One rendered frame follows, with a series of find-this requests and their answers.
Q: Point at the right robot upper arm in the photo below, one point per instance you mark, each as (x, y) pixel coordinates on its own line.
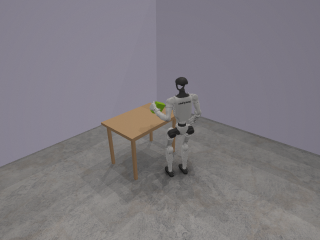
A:
(196, 104)

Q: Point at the left robot forearm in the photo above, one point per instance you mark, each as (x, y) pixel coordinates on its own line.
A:
(158, 113)

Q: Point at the left robot hand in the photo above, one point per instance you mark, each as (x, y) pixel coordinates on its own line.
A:
(152, 106)

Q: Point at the right robot thigh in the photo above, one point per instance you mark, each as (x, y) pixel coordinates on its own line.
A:
(185, 138)

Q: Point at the right robot hand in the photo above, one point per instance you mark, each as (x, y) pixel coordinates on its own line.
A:
(191, 120)

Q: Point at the sponge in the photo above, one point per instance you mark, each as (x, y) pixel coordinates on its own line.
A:
(159, 105)

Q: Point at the table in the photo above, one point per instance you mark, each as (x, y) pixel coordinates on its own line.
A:
(134, 125)

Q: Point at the right robot foot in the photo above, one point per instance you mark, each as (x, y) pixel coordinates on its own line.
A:
(183, 170)

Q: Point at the left robot upper arm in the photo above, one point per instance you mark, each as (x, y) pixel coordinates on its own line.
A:
(168, 109)

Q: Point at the right robot forearm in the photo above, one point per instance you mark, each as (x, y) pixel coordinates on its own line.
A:
(195, 117)

